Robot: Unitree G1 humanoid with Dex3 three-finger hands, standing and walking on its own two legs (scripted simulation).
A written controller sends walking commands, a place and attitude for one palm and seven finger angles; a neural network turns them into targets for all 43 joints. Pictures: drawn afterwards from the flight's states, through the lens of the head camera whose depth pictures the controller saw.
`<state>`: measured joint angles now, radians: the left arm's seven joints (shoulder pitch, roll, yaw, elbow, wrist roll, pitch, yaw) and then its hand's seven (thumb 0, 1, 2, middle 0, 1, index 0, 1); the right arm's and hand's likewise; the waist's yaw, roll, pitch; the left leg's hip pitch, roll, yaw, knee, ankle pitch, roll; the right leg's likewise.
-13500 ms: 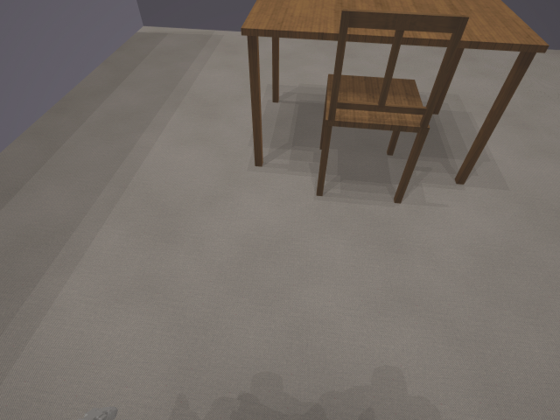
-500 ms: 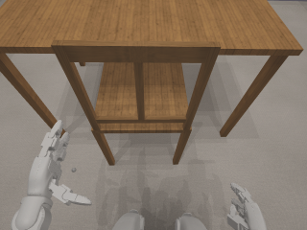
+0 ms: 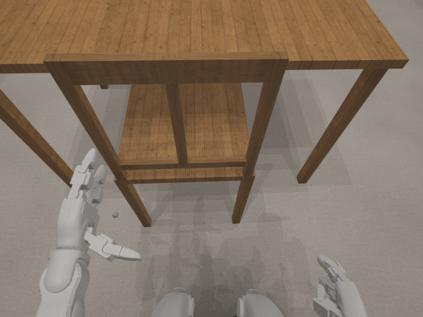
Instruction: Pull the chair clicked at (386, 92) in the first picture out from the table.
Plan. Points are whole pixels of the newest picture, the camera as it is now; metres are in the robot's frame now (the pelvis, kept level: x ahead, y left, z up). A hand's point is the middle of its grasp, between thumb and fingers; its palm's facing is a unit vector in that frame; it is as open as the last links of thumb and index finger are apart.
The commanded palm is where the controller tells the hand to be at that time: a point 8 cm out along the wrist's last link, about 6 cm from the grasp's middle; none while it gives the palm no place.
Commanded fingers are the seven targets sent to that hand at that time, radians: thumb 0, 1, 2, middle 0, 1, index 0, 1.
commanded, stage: aim the fingers beside a spindle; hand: left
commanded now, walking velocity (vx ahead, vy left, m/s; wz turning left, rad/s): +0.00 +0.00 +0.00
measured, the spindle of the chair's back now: (178, 128) +0.52 +0.10 -0.01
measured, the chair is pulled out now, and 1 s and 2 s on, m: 0.00 0.00 0.00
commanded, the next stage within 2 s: none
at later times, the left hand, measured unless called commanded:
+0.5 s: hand (154, 201) +0.33 +0.12 +0.01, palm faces +0.03 -1.00 -0.02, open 16.9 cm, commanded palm +0.30 +0.18 +0.01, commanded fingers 0.00 -0.50 0.30 -0.06 -0.08 -0.06 -0.08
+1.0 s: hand (184, 185) +0.37 +0.07 +0.00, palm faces +0.00 -1.00 -0.02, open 16.9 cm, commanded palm +0.34 +0.13 -0.01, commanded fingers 0.00 -0.50 0.30 -0.06 -0.08 -0.06 -0.08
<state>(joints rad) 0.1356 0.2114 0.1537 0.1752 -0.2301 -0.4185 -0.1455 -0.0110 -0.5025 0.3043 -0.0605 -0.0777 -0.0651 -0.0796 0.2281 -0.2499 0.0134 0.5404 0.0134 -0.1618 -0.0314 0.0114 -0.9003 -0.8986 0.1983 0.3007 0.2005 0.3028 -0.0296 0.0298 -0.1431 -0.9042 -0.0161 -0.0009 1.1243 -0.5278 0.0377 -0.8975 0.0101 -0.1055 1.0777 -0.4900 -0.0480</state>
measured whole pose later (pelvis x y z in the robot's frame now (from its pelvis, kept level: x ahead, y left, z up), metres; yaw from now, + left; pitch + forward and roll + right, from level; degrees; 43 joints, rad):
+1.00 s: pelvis -0.02 +0.00 -0.03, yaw +0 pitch +22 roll -1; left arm -0.31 0.07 -0.02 0.57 -0.05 -0.51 0.15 -0.01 -0.50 0.30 -0.06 -0.08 -0.06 -0.08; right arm 0.22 -0.24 0.00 0.59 -0.02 -0.02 0.03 0.01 -0.90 -0.90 0.20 0.30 0.20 0.30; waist -0.06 0.04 -0.16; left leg -1.09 -0.02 0.02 1.25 -0.55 0.04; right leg -1.10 0.00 -0.09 1.23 -0.52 -0.06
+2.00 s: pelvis -0.02 +0.00 -0.03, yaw -1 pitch +23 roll -1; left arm -0.38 0.06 -0.03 0.66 0.00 -0.54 0.21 -0.01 -0.51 0.30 -0.06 -0.08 -0.06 -0.08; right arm 0.20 -0.23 0.00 0.57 -0.02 0.04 0.05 0.01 -0.90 -0.90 0.20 0.30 0.20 0.30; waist -0.08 0.04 -0.17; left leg -1.11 -0.02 0.03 1.27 -0.56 0.05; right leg -1.12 0.00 -0.08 1.24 -0.52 -0.04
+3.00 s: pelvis -0.01 -0.01 -0.03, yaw +0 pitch +22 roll +0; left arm -0.32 0.08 -0.01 0.65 -0.04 -0.52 0.19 -0.01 -0.50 0.30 -0.06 -0.08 -0.06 -0.08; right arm 0.24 -0.23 0.00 0.57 -0.01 0.04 0.05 0.01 -0.90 -0.90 0.20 0.30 0.20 0.30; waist -0.06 0.04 -0.17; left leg -1.08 -0.02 0.02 1.24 -0.55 0.03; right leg -1.10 0.00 -0.09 1.22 -0.52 -0.06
